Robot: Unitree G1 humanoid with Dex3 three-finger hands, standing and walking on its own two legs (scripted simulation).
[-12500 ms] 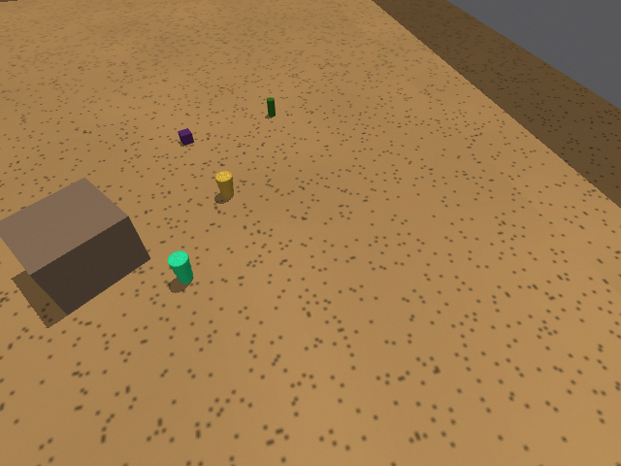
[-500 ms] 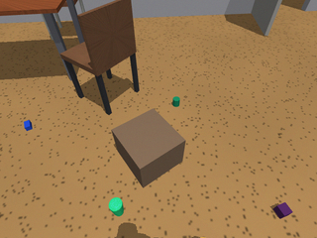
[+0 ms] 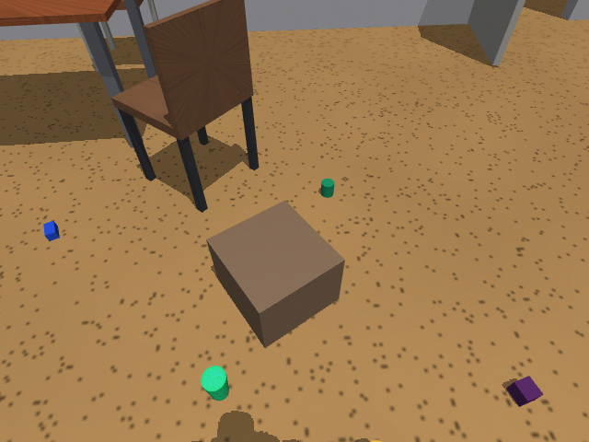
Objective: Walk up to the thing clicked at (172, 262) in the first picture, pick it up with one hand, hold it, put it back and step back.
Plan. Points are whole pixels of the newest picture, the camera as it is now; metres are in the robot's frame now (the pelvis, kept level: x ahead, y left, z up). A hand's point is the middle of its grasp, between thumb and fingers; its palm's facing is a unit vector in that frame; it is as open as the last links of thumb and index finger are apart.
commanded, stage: stand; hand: left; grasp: from above
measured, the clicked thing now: (217, 385) +0.45 +0.27 -0.72
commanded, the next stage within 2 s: rise first in 0.76 s
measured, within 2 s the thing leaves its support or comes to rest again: neither
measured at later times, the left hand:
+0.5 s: hand out of the picture +0.07 +0.26 -0.16, palm faces -0.02 -0.94 -0.35, open 7.4 cm
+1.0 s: hand out of the picture +0.12 +0.25 -0.16, palm faces +0.05 -0.94 -0.33, open 7.8 cm
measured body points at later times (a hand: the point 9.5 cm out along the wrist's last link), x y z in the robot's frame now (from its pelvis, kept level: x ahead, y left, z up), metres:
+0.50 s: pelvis +0.00 +0.00 +0.00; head +0.01 +0.00 +0.45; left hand +0.07 +0.30 -0.13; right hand +0.07 -0.30 -0.13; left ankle +0.00 +0.11 -0.75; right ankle +0.00 -0.12 -0.75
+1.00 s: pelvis -0.01 +0.00 -0.01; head +0.04 +0.00 +0.44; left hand +0.11 +0.30 -0.14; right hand +0.09 -0.28 -0.14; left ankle +0.00 +0.11 -0.75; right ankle +0.00 -0.12 -0.75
